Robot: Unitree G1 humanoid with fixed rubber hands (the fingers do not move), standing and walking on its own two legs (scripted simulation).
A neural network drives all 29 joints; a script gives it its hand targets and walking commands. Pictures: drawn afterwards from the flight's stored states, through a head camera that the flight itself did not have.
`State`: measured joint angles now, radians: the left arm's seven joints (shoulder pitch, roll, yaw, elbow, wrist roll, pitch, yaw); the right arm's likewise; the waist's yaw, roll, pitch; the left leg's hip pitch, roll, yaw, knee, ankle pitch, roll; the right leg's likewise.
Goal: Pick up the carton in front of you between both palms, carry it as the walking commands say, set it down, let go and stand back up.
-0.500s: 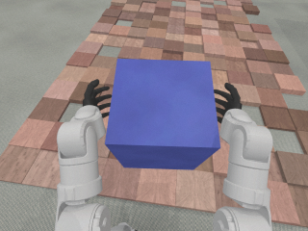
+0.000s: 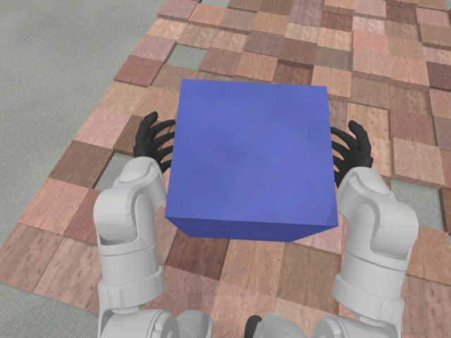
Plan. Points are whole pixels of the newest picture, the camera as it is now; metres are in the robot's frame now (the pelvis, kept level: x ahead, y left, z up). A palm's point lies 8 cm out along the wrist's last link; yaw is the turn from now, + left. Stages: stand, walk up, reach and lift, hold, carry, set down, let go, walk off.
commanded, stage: carry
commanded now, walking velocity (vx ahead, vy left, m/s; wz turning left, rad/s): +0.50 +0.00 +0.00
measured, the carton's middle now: (245, 175) +0.38 +0.02 +0.04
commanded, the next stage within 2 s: none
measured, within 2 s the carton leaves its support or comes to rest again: neither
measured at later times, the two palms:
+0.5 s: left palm (172, 7) +0.68 +0.19 +0.14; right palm (330, 26) +0.65 -0.11 +0.15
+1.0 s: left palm out of the picture +0.93 +0.25 +0.08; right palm out of the picture +1.00 -0.05 +0.08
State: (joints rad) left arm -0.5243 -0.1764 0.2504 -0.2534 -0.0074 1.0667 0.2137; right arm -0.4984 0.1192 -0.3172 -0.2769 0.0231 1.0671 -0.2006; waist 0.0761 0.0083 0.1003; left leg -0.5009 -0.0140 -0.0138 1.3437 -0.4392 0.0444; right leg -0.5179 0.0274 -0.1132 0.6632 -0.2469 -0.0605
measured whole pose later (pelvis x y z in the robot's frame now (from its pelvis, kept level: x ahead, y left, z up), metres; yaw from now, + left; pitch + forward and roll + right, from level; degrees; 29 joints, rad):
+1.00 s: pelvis +0.63 +0.03 +0.00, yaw +9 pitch +6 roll +1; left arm -0.44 -0.17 0.30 -0.09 0.03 1.00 0.16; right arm -0.47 0.17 -0.31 -0.08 -0.06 1.01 -0.19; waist 0.04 0.03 0.00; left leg -0.77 0.06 0.04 1.23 -0.31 0.03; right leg -0.25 -0.03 -0.24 0.46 -0.31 -0.07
